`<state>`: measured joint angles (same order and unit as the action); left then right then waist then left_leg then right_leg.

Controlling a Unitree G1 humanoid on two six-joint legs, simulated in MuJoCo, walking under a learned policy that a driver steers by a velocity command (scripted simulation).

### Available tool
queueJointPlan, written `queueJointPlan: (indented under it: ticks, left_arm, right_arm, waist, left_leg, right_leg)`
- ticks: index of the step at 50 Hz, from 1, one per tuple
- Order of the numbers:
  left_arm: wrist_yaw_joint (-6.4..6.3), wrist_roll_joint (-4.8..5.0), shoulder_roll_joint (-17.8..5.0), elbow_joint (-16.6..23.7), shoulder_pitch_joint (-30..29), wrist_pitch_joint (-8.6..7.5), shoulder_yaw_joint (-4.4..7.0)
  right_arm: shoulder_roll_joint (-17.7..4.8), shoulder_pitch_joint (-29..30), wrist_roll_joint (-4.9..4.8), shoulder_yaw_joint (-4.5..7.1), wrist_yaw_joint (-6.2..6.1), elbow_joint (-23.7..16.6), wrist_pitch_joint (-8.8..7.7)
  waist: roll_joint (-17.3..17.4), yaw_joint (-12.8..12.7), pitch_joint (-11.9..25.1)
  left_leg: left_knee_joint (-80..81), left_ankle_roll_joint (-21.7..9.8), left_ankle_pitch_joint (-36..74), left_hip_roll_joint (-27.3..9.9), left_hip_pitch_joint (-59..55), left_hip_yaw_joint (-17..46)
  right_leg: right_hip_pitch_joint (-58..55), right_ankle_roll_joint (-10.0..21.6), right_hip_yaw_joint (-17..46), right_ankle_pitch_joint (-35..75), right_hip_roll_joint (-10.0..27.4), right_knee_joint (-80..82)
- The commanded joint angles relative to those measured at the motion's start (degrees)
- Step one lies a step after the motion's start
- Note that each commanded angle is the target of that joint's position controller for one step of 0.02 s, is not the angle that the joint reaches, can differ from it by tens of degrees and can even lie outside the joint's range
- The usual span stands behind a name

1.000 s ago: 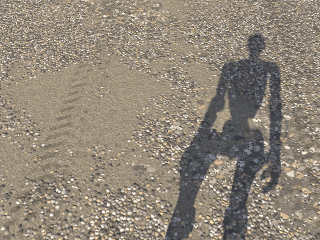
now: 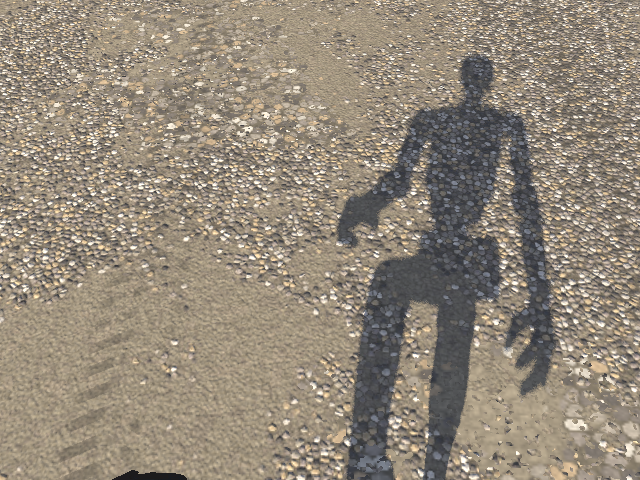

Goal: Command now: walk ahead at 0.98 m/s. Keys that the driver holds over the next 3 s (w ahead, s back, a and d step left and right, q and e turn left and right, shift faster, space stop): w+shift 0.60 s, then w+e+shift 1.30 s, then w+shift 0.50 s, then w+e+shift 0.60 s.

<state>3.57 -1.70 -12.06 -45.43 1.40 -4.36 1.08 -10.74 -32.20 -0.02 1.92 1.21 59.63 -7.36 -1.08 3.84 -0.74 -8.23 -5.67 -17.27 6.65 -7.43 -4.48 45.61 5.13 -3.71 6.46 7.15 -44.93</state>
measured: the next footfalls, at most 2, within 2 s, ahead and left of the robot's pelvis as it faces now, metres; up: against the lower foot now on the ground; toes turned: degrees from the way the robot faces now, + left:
right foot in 0.14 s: +0.36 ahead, -0.08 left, +0.00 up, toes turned -3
left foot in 0.60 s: +0.81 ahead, +0.09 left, +0.00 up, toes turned +4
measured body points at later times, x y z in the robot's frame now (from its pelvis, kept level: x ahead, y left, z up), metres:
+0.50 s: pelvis +0.48 -0.01 +0.00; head +0.52 -0.01 +0.44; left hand +0.37 +0.23 -0.14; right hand +0.73 -0.21 -0.08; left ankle +0.73 +0.13 -0.68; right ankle +0.32 -0.08 -0.73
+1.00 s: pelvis +0.98 +0.01 -0.02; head +1.01 +0.00 +0.43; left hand +1.23 +0.19 -0.11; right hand +0.85 -0.21 -0.16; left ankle +0.78 +0.09 -0.73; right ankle +1.18 -0.10 -0.69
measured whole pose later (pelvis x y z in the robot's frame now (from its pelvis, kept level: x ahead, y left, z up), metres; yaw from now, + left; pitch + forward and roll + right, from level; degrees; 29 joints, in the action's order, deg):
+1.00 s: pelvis +0.98 +0.01 -0.02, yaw -13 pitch +0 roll +1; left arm 4.0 -0.9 -14.2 -44.2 1.5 -2.6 0.8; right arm -11.7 -28.3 0.6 1.0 -1.0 57.5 -7.3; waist -1.5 2.4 -2.9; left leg -10.9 -0.8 -23.7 3.9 -14.9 -17.4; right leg 42.3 9.2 -10.0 6.1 1.3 -42.1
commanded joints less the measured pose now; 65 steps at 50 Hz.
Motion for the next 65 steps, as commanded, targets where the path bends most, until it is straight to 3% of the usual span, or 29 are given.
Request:
queueJointPlan:
  ticks: [1,4,6,7,8,9,10,12,16,23,27,29,30,31,32,33,35,37,39,42,49,52,53,54,55,56,58,61,65]
  left_arm:
    - [0.10,0.80,-1.85,4.47,-7.34,-0.54,-0.51]
    - [-1.09,0.56,-5.26,4.08,-3.78,-0.59,0.52]
    - [-2.58,0.70,-9.28,-0.88,14.11,-0.56,2.39]
    - [-3.60,-0.10,-11.69,-4.05,25.09,-0.36,3.66]
    - [-4.43,-1.76,-16.44,-4.94,30.68,-0.16,5.09]
    - [-3.17,-1.71,-16.01,-5.20,28.09,-0.16,5.45]
    - [-2.42,-0.69,-11.92,-5.19,22.34,-0.49,5.05]
    - [-2.04,-0.76,-5.61,-6.29,17.87,-1.55,3.60]
    - [-2.74,1.05,-4.21,-9.59,20.11,-3.36,2.39]
    - [-2.33,2.58,-8.33,-10.72,27.01,-5.10,2.46]
    - [-3.51,0.98,-12.15,-11.67,29.03,-3.79,2.64]
    - [-4.81,-0.49,-14.65,-11.72,26.74,-1.95,3.29]
    - [-5.06,-0.82,-14.01,-11.01,24.35,-1.50,3.27]
    - [-4.10,0.07,-5.18,-8.83,27.65,-1.81,1.50]
    - [-3.51,3.98,-3.49,-7.86,34.33,-2.70,0.99]
    - [-4.34,3.24,-7.76,-6.74,25.89,-2.58,1.68]
    - [-3.62,2.30,-6.52,-5.93,19.18,-2.02,1.51]
    - [-2.09,0.50,-3.70,-5.63,20.77,0.15,1.14]
    - [-1.26,0.31,-2.71,-3.51,17.03,1.76,1.10]
    - [-0.48,1.03,-2.14,0.69,8.00,2.16,0.51]
    - [0.74,0.58,-5.15,3.73,1.34,1.26,0.12]
    - [-0.33,0.72,-12.03,-3.55,27.80,2.02,3.33]
    - [-1.59,1.44,-14.32,-6.24,36.90,2.22,5.18]
    - [-2.70,2.50,-16.34,-6.80,30.92,2.77,6.10]
    - [-2.53,0.64,-21.09,-4.32,26.00,3.10,6.67]
    - [-3.14,-0.04,-18.74,-2.46,24.51,3.31,6.75]
    - [-3.68,0.27,-12.01,-2.97,20.31,2.70,5.19]
    - [-3.99,1.36,-11.18,-1.68,17.73,-0.07,4.25]
    - [-3.22,1.58,-13.51,-0.89,19.95,-1.30,5.30]
  right_arm:
    - [-8.06,0.64,-0.40,0.67,-0.76,-3.12,-1.52]
    - [-11.64,-0.03,1.02,0.99,-1.86,-2.52,-0.43]
    - [-14.20,2.20,2.59,1.78,-2.99,-2.37,1.36]
    - [-13.84,5.03,2.68,1.90,-3.02,-3.16,1.74]
    - [-6.29,3.67,1.73,0.43,-1.92,-5.49,1.26]
    - [-3.87,-1.46,-1.68,-0.02,-0.79,-6.82,0.04]
    - [-8.01,6.74,-1.09,0.56,-1.50,-8.56,-0.17]
    - [-6.78,13.59,0.04,0.27,-1.02,-10.22,-0.04]
    - [-3.02,16.33,2.87,-0.86,1.35,-12.82,2.88]
    - [-4.32,36.61,1.26,-2.43,2.70,-20.26,2.14]
    - [-8.43,34.27,1.83,-1.18,1.31,-20.07,2.10]
    - [-12.44,15.92,1.67,0.82,-0.26,-14.74,2.27]
    - [-15.14,4.46,2.25,2.16,-1.36,-11.37,2.60]
    - [-20.22,-0.02,3.99,3.58,-2.20,-10.70,2.59]
    - [-19.93,2.71,4.02,3.98,-0.90,-11.06,2.56]
    - [-15.02,9.30,3.07,3.63,-0.25,-11.45,2.30]
    - [-8.82,14.07,3.15,2.32,0.08,-10.46,1.00]
    - [-5.90,12.90,2.36,1.22,-0.24,-8.10,0.21]
    - [-5.91,12.02,0.76,1.20,-0.09,-6.64,-0.72]
    - [-6.13,11.06,0.91,1.04,0.23,-6.29,-1.51]
    - [-11.78,5.84,0.41,0.91,-3.53,-6.09,-0.81]
    - [-16.95,13.99,1.51,2.68,-4.99,-9.50,1.66]
    - [-17.40,18.19,1.68,3.40,-4.29,-10.46,2.59]
    - [-8.68,20.88,2.61,1.38,-2.57,-13.23,1.86]
    - [-5.67,15.03,1.27,0.06,-2.27,-19.43,0.79]
    - [-7.30,17.12,1.51,-0.70,-1.83,-21.37,-0.83]
    - [-10.02,21.03,2.74,-0.20,-1.40,-20.78,-1.06]
    - [-8.80,21.18,4.71,-1.01,-1.04,-21.53,2.88]
    - [-6.76,33.41,2.77,-2.37,-0.03,-27.02,3.46]
  waist:
    - [1.94,-1.76,-9.20]
    - [6.61,-4.77,-2.42]
    - [9.09,-13.40,7.23]
    - [8.12,-18.59,11.73]
    - [-3.11,-16.23,17.33]
    - [-14.65,-10.38,22.94]
    - [-5.52,-9.89,13.22]
    - [4.46,-6.45,2.52]
    - [0.60,-1.18,-4.58]
    - [0.75,-5.80,-9.29]
    - [-4.59,-3.49,-2.38]
    - [-7.13,5.70,7.67]
    - [-6.22,11.07,12.30]
    - [7.23,7.33,18.25]
    - [18.00,1.86,26.32]
    - [7.17,1.31,16.01]
    - [-1.85,-1.29,3.38]
    - [2.11,-4.75,-0.03]
    - [3.51,-5.86,-3.16]
    - [4.08,-5.11,-6.66]
    - [5.74,-6.32,-4.36]
    - [8.85,-20.26,8.41]
    - [4.30,-24.92,10.20]
    - [-10.75,-17.56,3.76]
    - [-10.98,-9.07,12.09]
    - [-5.09,-10.22,13.03]
    - [8.13,-4.85,-0.64]
    - [8.74,-0.44,-4.69]
    - [3.45,-4.95,-5.42]
  left_leg:
    - [9.49,-2.77,39.72,-14.39,11.14,3.80]
    - [-3.43,-1.20,72.48,-16.69,-2.69,2.24]
    - [-26.74,-1.26,77.51,-18.14,-2.73,1.92]
    - [-43.25,-1.65,65.96,-16.32,6.49,1.13]
    - [-66.47,-1.67,26.30,-9.24,25.92,1.21]
    - [-81.01,-0.95,-8.37,-1.01,44.30,8.90]
    - [-79.21,-2.78,-1.70,-6.41,50.34,10.50]
    - [-71.93,-2.73,3.51,-10.38,47.54,9.91]
    - [-63.36,0.67,4.32,-14.85,46.61,8.19]
    - [-28.62,0.36,30.11,-11.20,36.64,-2.42]
    - [-23.03,-2.41,21.14,-4.63,32.82,-4.50]
    - [-22.91,-4.17,13.03,-2.32,15.08,-2.46]
    - [-23.66,-5.50,8.14,-6.47,2.10,1.27]
    - [-24.11,-7.44,-5.98,-22.34,-12.75,20.83]
    - [-10.87,-12.60,-14.50,-32.30,-21.16,51.95]
    - [-7.62,-9.36,-16.89,-28.03,-12.69,43.69]
    - [-4.35,-5.76,-4.36,-24.45,5.93,26.94]
    - [-1.35,-2.60,1.04,-21.43,15.35,16.84]
    - [0.61,0.09,7.47,-19.73,17.06,9.31]
    - [2.68,3.96,24.50,-15.47,19.41,-3.10]
    - [-6.49,7.67,73.61,-16.37,5.62,-12.72]
    - [-38.87,6.75,84.01,-19.98,9.54,-10.00]
    - [-63.52,5.99,59.64,-15.65,17.80,-10.15]
    - [-84.46,5.45,-6.37,-4.39,38.42,-7.29]
    - [-94.10,7.14,-12.86,-3.83,54.42,3.87]
    - [-89.60,6.18,-9.77,-5.59,60.62,10.07]
    - [-76.48,6.19,-3.92,-10.55,55.97,10.16]
    - [-63.58,9.64,-4.34,-14.49,45.46,9.07]
    - [-39.40,10.09,14.48,-13.27,37.02,4.90]
  right_leg:
    - [-12.57,1.46,-4.44,5.59,-4.18,10.36]
    - [-18.31,3.47,-6.28,-4.14,-10.53,13.32]
    - [-35.16,5.44,-3.98,-11.92,-12.38,14.52]
    - [-48.81,6.95,-0.56,-16.07,-8.49,15.04]
    - [-64.21,10.19,18.45,-32.51,6.49,13.32]
    - [-73.20,16.56,50.76,-41.24,15.80,25.69]
    - [-66.23,13.66,44.37,-40.72,12.05,29.54]
    - [-48.63,10.64,29.76,-29.00,8.31,32.56]
    - [-34.15,7.82,17.98,-24.23,2.94,38.85]
    - [-33.70,4.80,4.73,8.48,-1.03,47.57]
    - [-53.45,2.81,2.05,44.27,2.16,34.77]
    - [-52.98,2.15,1.52,49.86,3.42,11.71]
    - [-44.09,2.02,0.99,38.63,1.48,-5.21]
    - [-25.52,1.94,1.57,-4.92,-5.50,-29.02]
    - [-9.90,1.71,8.95,-32.89,-12.02,-43.75]
    - [-5.00,3.12,9.67,-24.99,-6.42,-41.96]
    - [-7.94,2.90,9.15,-18.82,-2.36,-34.36]
    - [-12.15,2.03,9.14,-17.84,-0.07,-31.19]
    - [-8.43,1.25,8.06,-16.21,1.27,-29.46]
    - [-5.88,0.88,2.94,-7.13,0.18,-21.01]
    - [-16.61,5.05,-10.44,1.85,-10.06,4.49]
    - [-43.33,9.10,-5.98,-7.55,-13.52,4.63]
    - [-53.10,12.67,0.15,-10.24,-10.64,10.08]
    - [-57.17,13.89,9.75,-4.19,-6.01,7.22]
    - [-67.29,24.84,35.60,-8.02,2.93,13.51]
    - [-66.86,26.24,50.87,-30.06,8.27,28.56]
    - [-46.52,19.20,43.38,-31.52,4.65,34.54]
    - [-26.95,17.00,32.17,-21.29,-2.16,35.28]
    - [-21.72,13.02,24.02,-7.10,-8.91,35.55]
